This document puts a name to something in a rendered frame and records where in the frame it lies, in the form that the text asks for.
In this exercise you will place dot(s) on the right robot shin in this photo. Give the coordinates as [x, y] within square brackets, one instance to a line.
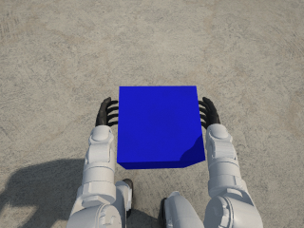
[169, 224]

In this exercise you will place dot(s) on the carton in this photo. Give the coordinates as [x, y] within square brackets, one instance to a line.
[159, 127]

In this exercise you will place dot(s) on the left robot foot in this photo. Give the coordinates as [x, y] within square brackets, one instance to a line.
[131, 186]

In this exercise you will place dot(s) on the left robot forearm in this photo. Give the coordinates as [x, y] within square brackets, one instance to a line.
[98, 173]

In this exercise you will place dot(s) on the robot right upper arm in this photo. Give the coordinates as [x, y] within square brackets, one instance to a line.
[225, 212]

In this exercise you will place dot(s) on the robot left upper arm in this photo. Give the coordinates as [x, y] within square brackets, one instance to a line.
[100, 216]

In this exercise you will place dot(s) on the left robot hand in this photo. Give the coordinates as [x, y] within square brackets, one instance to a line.
[103, 117]

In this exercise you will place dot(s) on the right robot hand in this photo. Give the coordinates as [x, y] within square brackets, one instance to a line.
[211, 114]

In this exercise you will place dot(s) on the right robot forearm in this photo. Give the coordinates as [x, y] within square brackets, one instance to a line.
[224, 172]

